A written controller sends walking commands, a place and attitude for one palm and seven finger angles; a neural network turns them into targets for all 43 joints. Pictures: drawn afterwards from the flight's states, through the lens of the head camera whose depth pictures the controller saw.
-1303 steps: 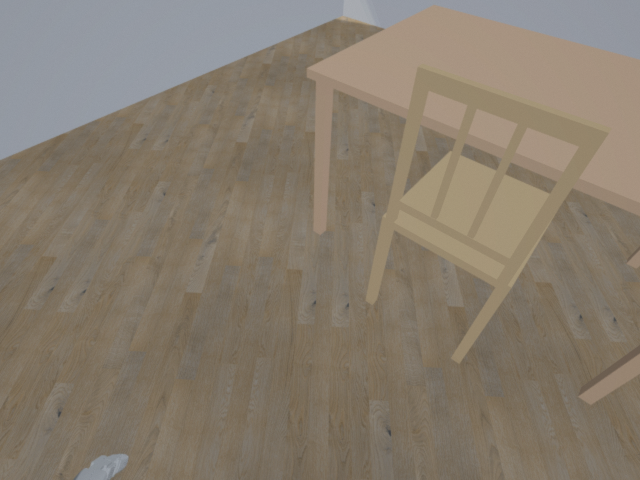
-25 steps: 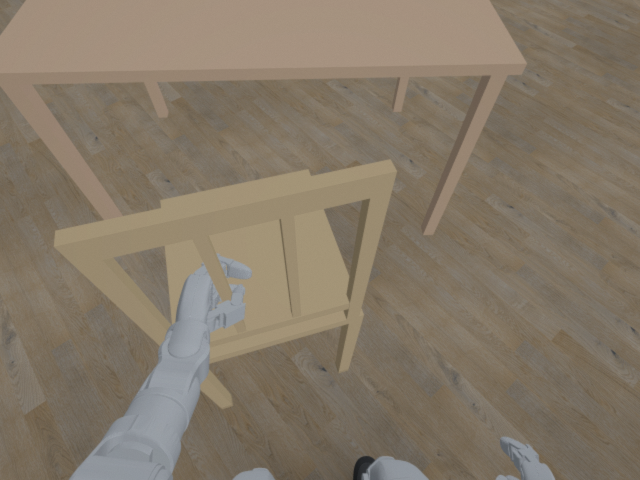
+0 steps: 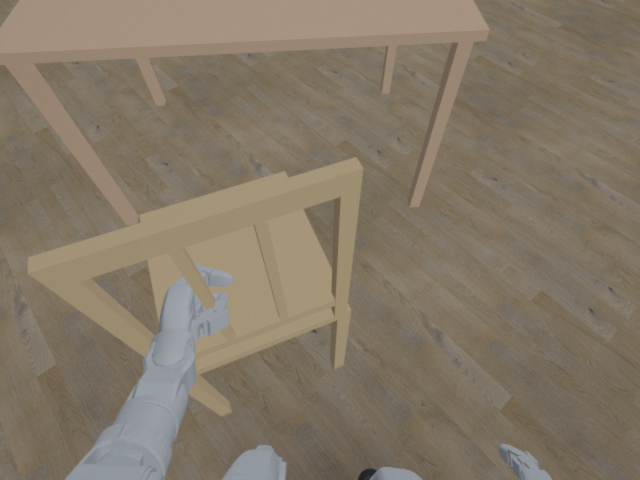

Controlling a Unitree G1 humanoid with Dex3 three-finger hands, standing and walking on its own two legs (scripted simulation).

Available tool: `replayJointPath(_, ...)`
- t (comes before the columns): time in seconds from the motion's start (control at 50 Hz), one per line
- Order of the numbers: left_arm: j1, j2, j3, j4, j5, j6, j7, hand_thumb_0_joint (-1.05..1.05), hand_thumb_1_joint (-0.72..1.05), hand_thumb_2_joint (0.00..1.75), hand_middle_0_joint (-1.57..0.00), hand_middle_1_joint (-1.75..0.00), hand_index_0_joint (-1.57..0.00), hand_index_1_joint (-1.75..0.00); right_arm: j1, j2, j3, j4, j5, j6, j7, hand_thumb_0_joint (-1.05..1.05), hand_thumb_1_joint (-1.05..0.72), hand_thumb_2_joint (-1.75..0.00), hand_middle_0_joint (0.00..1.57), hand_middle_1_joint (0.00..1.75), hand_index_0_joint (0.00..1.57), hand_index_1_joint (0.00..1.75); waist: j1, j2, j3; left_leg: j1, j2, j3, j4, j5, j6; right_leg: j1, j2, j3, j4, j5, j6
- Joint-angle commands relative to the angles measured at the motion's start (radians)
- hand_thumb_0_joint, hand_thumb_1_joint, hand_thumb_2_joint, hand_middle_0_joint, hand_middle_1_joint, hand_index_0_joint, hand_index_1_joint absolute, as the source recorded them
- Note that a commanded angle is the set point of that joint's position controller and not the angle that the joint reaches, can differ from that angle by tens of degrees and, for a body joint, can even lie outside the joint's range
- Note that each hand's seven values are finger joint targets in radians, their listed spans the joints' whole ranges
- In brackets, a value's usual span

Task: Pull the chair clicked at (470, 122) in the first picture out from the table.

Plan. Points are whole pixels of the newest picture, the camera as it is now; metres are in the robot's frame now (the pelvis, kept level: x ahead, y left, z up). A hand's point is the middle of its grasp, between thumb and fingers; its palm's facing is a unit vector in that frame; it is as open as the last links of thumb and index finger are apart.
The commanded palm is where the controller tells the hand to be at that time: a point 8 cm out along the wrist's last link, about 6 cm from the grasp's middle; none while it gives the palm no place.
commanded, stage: step backward, pulling the chair out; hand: left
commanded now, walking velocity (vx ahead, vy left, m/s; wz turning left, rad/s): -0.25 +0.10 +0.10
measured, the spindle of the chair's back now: (208, 300) +0.36 +0.17 -0.08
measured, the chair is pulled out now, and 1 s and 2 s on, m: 0.52 0.65 0.65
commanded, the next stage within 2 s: stop walking, hand still on the chair in 0.02 s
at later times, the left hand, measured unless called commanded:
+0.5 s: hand (206, 400) +0.22 +0.15 -0.06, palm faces +0.06 -0.99 -0.15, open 5.0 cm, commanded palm +0.20 +0.20 -0.05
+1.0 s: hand (203, 404) +0.22 +0.15 -0.06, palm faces +0.01 -0.99 -0.15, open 5.0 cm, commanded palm +0.20 +0.20 -0.05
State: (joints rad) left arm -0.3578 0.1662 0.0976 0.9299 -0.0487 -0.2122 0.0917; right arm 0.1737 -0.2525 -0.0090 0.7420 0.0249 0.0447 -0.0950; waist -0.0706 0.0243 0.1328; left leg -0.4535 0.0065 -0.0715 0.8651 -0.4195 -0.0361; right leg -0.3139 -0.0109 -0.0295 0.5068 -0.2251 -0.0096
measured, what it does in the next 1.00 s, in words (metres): steps on the spot: left foot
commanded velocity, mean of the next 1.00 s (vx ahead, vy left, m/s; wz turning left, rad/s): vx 0.05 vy -0.03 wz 0.00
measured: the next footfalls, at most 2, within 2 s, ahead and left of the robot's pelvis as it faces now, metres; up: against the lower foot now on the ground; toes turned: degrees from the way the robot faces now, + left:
left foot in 0.12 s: -0.03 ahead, +0.15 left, +0.00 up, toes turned +3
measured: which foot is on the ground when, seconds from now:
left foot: up 0.00-0.10, down 0.12-1.00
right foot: down 0.00-1.00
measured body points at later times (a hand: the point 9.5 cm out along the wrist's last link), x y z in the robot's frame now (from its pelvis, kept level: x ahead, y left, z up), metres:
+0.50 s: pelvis -0.07 +0.01 +0.00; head -0.06 +0.00 +0.45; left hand +0.21 +0.20 -0.04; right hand +0.03 -0.20 -0.13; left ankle -0.07 +0.15 -0.74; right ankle -0.04 -0.11 -0.74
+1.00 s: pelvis -0.06 +0.02 +0.00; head -0.05 +0.02 +0.45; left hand +0.21 +0.20 -0.04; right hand +0.07 -0.22 -0.10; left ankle -0.07 +0.15 -0.74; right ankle -0.04 -0.11 -0.74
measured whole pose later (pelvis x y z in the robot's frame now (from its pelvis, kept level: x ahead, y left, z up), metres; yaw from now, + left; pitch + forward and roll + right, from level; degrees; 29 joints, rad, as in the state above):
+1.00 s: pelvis -0.06 +0.02 +0.00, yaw +0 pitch -1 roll +0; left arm -0.14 0.12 -0.05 0.81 -0.03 -0.16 0.09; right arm 0.20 -0.21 0.02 0.70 0.03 0.03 -0.11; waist -0.02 0.01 0.02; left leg -0.18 0.03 0.03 0.46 -0.26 -0.01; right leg -0.22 -0.03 -0.01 0.44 -0.20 0.02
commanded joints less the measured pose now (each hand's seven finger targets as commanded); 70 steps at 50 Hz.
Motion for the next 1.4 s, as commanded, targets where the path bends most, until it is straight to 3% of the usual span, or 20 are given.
replayJointPath(0.0, -0.199, 0.177, -0.013, -0.142, 0.025, -0.001, 0.013, 0.0, 0.9, 0.9, -0.5, -1.45, -0.5, -1.45, -0.014, -0.108, -0.027, -0.122, 0.003, -0.046, -0.022, 0.0, -0.9, -0.9, 0.2, 0.3, 0.2, 0.3, 0.059, -0.184, -0.401, 0.056, 0.026, -0.01, -0.104, -0.034, -0.001, 0.309, -0.319, 0.166, -0.047, 0.695, -0.107)
replayJointPath(0.04, -0.22, 0.151, -0.045, -0.128, 0.02, 0.022, 0.013, 0.0, 0.9, 0.9, -0.5, -1.45, -0.5, -1.45, 0.02, -0.126, -0.03, -0.113, 0.005, -0.041, -0.033, 0.0, -0.9, -0.9, 0.2, 0.3, 0.2, 0.3, 0.052, -0.176, -0.392, 0.12, 0.046, 0.005, -0.242, 0.018, 0.002, 0.288, -0.319, 0.16, -0.044, 0.659, -0.104)
replayJointPath(0.08, -0.251, 0.108, -0.097, -0.143, 0.011, 0.029, 0.006, 0.0, 0.9, 0.9, -0.5, -1.45, -0.5, -1.45, 0.043, -0.129, -0.028, -0.108, 0.003, -0.037, -0.044, 0.0, -0.9, -0.9, 0.2, 0.3, 0.2, 0.3, 0.034, -0.141, -0.397, 0.225, 0.085, 0.028, -0.449, 0.252, 0.014, 0.261, -0.256, 0.112, 0.014, 0.551, -0.053)
replayJointPath(0.12, -0.341, 0.102, -0.115, -0.369, 0.003, 0.015, 0.002, 0.0, 0.9, 0.9, -0.5, -1.45, -0.5, -1.45, 0.016, -0.157, -0.041, -0.169, -0.003, -0.03, -0.042, 0.0, -0.9, -0.9, 0.2, 0.3, 0.2, 0.3, 0.057, 0.1, -0.369, 0.318, 0.24, -0.12, -0.494, 0.595, 0.104, 0.139, -0.088, 0.023, 0.087, 0.226, 0.03)
replayJointPath(0.16, -0.333, 0.022, -0.162, -0.342, 0.004, 0.013, -0.009, 0.0, 0.9, 0.9, -0.5, -1.45, -0.5, -1.45, 0.004, -0.103, -0.016, -0.168, -0.015, -0.038, -0.026, 0.0, -0.9, -0.9, 0.2, 0.3, 0.2, 0.3, 0.048, 0.276, -0.391, 0.364, 0.251, -0.129, -0.458, 0.732, 0.15, 0.074, -0.048, -0.003, 0.147, -0.027, 0.023)
replayJointPath(0.18, -0.319, 0.023, -0.161, -0.331, 0.013, 0.023, -0.009, 0.0, 0.9, 0.9, -0.5, -1.45, -0.5, -1.45, 0.005, -0.095, -0.013, -0.164, -0.018, -0.043, -0.016, 0.0, -0.9, -0.9, 0.2, 0.3, 0.2, 0.3, 0.052, 0.283, -0.38, 0.325, 0.255, -0.132, -0.487, 0.65, 0.146, 0.078, -0.041, -0.001, 0.17, -0.178, 0.019)
replayJointPath(0.26, -0.247, 0.033, -0.149, -0.262, 0.018, 0.044, -0.007, 0.0, 0.9, 0.9, -0.5, -1.45, -0.5, -1.45, 0.059, -0.116, -0.027, -0.151, 0.002, -0.057, 0.006, 0.0, -0.9, -0.9, 0.2, 0.3, 0.2, 0.3, 0.047, 0.096, -0.334, 0.317, 0.186, -0.066, -0.426, 0.43, 0.106, 0.163, -0.026, 0.008, -0.087, -0.01, 0.019)
replayJointPath(0.3, -0.226, 0.055, -0.142, -0.252, 0.029, 0.035, -0.007, 0.0, 0.9, 0.9, -0.5, -1.45, -0.5, -1.45, 0.053, -0.114, -0.024, -0.143, -0.003, -0.065, 0.008, 0.0, -0.9, -0.9, 0.2, 0.3, 0.2, 0.3, 0.039, 0.072, -0.332, 0.314, 0.148, -0.035, -0.409, 0.372, 0.085, 0.182, -0.054, 0.036, -0.144, 0.067, 0.007)
replayJointPath(0.36, -0.206, 0.079, -0.121, -0.219, 0.026, 0.039, 0.002, 0.0, 0.9, 0.9, -0.5, -1.45, -0.5, -1.45, 0.042, -0.103, -0.021, -0.141, 0.006, -0.062, -0.001, 0.0, -0.9, -0.9, 0.2, 0.3, 0.2, 0.3, 0.041, -0.028, -0.315, 0.244, 0.111, 0.006, -0.468, 0.065, 0.068, 0.163, -0.056, 0.062, -0.131, -0.13, 0.001)
replayJointPath(0.42, -0.155, 0.089, -0.114, -0.207, 0.026, 0.035, 0.007, 0.0, 0.9, 0.9, -0.5, -1.45, -0.5, -1.45, 0.037, -0.091, -0.015, -0.128, 0.002, -0.068, -0.013, 0.0, -0.9, -0.9, 0.2, 0.3, 0.2, 0.3, 0.04, -0.004, -0.247, 0.249, 0.088, 0.033, -0.468, -0.004, 0.075, 0.074, -0.071, 0.094, -0.174, -0.23, -0.007)
replayJointPath(0.5, -0.097, 0.095, -0.096, -0.194, 0.029, 0.026, 0.009, 0.0, 0.9, 0.9, -0.5, -1.45, -0.5, -1.45, 0.029, -0.075, -0.008, -0.123, -0.004, -0.07, -0.02, 0.0, -0.9, -0.9, 0.2, 0.3, 0.2, 0.3, 0.049, -0.096, -0.228, 0.239, 0.073, 0.045, -0.436, 0.082, 0.072, 0.089, -0.104, 0.132, -0.198, -0.189, -0.015)
replayJointPath(0.72, -0.001, 0.065, -0.125, -0.226, 0.031, 0.002, 0.0, 0.0, 0.9, 0.9, -0.5, -1.45, -0.5, -1.45, 0.01, -0.087, -0.02, -0.125, 0.004, -0.072, -0.03, 0.0, -0.9, -0.9, 0.2, 0.3, 0.2, 0.3, 0.045, -0.023, -0.268, 0.317, 0.11, 0.024, -0.446, 0.439, 0.056, 0.166, -0.101, 0.076, -0.093, 0.286, -0.01)
replayJointPath(1.08, 0.001, 0.062, -0.128, -0.266, 0.038, 0.026, 0.01, 0.0, 0.9, 0.9, -0.5, -1.45, -0.5, -1.45, -0.009, -0.082, -0.014, -0.158, -0.003, -0.045, -0.028, 0.0, -0.9, -0.9, 0.2, 0.3, 0.2, 0.3, 0.054, -0.023, -0.275, 0.319, 0.11, 0.033, -0.473, 0.337, 0.054, 0.141, -0.088, 0.088, -0.122, 0.175, -0.008)
replayJointPath(1.1, -0.052, 0.153, -0.054, -0.408, 0.04, 0.012, 0.018, 0.0, 0.9, 0.9, -0.5, -1.45, -0.5, -1.45, -0.017, -0.084, -0.017, -0.174, -0.003, -0.049, -0.028, 0.0, -0.9, -0.9, 0.2, 0.3, 0.2, 0.3, 0.06, -0.027, -0.294, 0.327, 0.113, 0.025, -0.474, 0.352, 0.057, 0.165, -0.091, 0.098, -0.12, 0.2, -0.008)
replayJointPath(1.12, 0.049, 0.073, -0.122, -0.302, -0.003, 0.054, -0.005, 0.0, 0.78, 0.84, -0.5, -1.45, -0.5, -1.45, 0.0, -0.129, -0.022, -0.166, 0.033, -0.054, 0.006, 0.0, -0.9, -0.9, 0.2, 0.3, 0.2, 0.3, -0.02, -0.095, -0.284, 0.204, 0.061, 0.069, -0.463, 0.292, 0.042, 0.11, -0.06, -0.015, -0.068, 0.134, 0.005)
replayJointPath(1.14, 0.041, 0.075, -0.086, -0.326, -0.023, 0.041, -0.023, 0.0, 0.66, 0.78, -0.5, -1.45, -0.5, -1.45, -0.001, -0.123, -0.016, -0.172, 0.038, -0.056, 0.025, 0.0, -0.9, -0.9, 0.2, 0.3, 0.2, 0.3, 0.009, -0.156, -0.237, 0.146, 0.061, 0.076, -0.437, 0.262, 0.05, 0.076, -0.053, -0.024, -0.048, 0.116, 0.007)
replayJointPath(1.2, 0.05, 0.119, -0.044, -0.475, -0.017, 0.0, -0.052, 0.0, 0.3, 0.61, -0.5, -1.45, -0.5, -1.45, -0.015, -0.109, -0.025, -0.209, 0.024, -0.098, 0.041, 0.0, -0.9, -0.9, 0.2, 0.3, 0.2, 0.3, 0.029, -0.015, -0.325, 0.141, 0.034, 0.099, -0.389, 0.237, 0.055, 0.063, -0.043, -0.012, -0.014, 0.103, 0.004)
replayJointPath(1.32, 0.122, 0.071, -0.095, -0.533, -0.015, 0.05, -0.076, 0.0, -0.43, 0.26, -0.47, -1.38, -0.47, -1.38, 0.017, -0.12, -0.032, -0.235, 0.021, -0.137, 0.066, 0.0, -0.9, -0.9, 0.2, 0.3, 0.2, 0.3, 0.018, 0.009, -0.375, 0.091, 0.026, 0.087, -0.317, 0.236, 0.05, -0.008, -0.022, -0.03, 0.053, 0.078, -0.002)
replayJointPath(1.34, 0.03, 0.195, 0.003, -0.53, -0.014, 0.057, -0.07, 0.0, -0.55, 0.2, -0.45, -1.3, -0.45, -1.3, 0.033, -0.142, -0.034, -0.222, 0.021, -0.129, 0.059, 0.0, -0.9, -0.9, 0.2, 0.3, 0.2, 0.3, 0.007, -0.022, -0.371, 0.067, 0.023, 0.083, -0.307, 0.215, 0.053, -0.021, -0.02, -0.023, 0.062, 0.068, 0.003)
replayJointPath(1.38, 0.052, 0.161, -0.011, -0.562, -0.016, 0.077, -0.076, 0.0, -0.55, 0.2, -0.4, -1.16, -0.4, -1.16, 0.029, -0.131, -0.035, -0.244, 0.017, -0.137, 0.053, 0.0, -0.9, -0.9, 0.2, 0.3, 0.2, 0.3, 0.016, -0.015, -0.413, 0.064, 0.017, 0.088, -0.293, 0.224, 0.057, -0.013, -0.017, -0.022, 0.083, 0.079, 0.005)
